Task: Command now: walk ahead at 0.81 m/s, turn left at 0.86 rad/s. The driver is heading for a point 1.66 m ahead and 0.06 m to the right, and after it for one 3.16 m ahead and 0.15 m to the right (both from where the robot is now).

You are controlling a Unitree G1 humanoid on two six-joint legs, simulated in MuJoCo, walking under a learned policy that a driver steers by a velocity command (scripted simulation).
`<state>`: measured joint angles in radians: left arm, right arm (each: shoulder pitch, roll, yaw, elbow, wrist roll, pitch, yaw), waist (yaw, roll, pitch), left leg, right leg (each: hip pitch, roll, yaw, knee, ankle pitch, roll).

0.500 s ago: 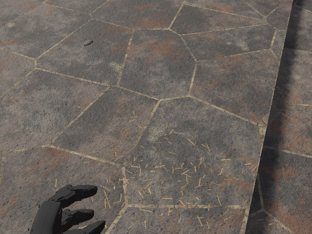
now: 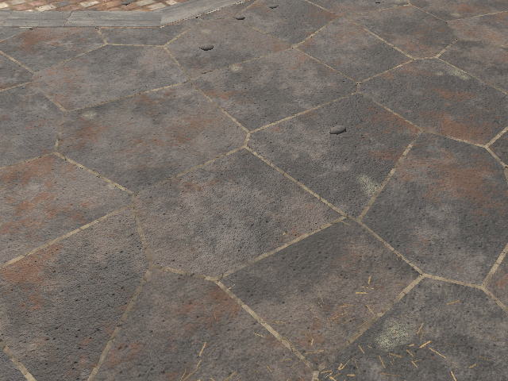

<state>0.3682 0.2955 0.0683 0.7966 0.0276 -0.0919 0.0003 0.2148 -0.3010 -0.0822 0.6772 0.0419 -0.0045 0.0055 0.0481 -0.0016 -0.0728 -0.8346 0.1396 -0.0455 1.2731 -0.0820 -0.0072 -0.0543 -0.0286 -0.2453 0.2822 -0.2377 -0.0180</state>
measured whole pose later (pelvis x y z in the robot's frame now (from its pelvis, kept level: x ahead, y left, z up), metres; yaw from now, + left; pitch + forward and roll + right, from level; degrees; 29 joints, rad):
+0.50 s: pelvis +0.35 +0.16 -0.02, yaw +7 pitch -1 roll +1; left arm 0.19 0.26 0.06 0.77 -0.07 -0.04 -0.02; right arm 0.47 -0.19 -0.05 0.83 -0.03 -0.11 0.02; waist -0.06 -0.05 0.02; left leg -0.11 -0.01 0.22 0.50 -0.38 0.06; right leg -0.71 -0.13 0.08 1.36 -0.10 -0.05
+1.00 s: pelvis +0.77 +0.18 -0.01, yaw -17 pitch +1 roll +1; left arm 0.50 0.15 0.04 0.79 -0.03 -0.07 0.00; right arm -0.06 -0.18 0.00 0.51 -0.01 -0.14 -0.01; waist 0.10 0.02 0.01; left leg -0.70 0.07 -0.21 0.90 -0.13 -0.04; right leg -0.16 0.20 0.16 0.49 -0.31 -0.17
